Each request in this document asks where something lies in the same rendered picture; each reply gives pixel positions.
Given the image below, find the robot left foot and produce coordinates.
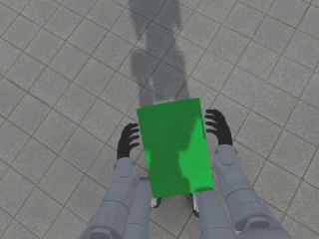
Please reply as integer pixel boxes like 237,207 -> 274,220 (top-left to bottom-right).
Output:
153,197 -> 160,208

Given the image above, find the robot right hand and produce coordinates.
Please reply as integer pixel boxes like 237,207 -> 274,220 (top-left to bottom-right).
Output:
205,109 -> 233,145

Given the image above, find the right robot thigh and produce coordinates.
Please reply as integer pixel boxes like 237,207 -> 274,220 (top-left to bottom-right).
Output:
192,189 -> 237,239

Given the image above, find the robot right upper arm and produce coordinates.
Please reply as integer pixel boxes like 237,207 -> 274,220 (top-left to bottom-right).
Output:
236,227 -> 292,239

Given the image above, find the robot left hand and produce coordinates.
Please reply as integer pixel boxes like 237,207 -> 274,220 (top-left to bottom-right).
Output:
117,123 -> 140,159

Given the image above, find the right robot forearm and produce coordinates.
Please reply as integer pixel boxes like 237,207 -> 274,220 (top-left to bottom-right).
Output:
212,144 -> 293,239

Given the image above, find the carton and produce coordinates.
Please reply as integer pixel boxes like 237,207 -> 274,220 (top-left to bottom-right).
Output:
137,98 -> 214,199

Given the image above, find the left robot forearm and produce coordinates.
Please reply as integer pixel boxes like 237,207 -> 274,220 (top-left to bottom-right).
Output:
78,157 -> 140,239

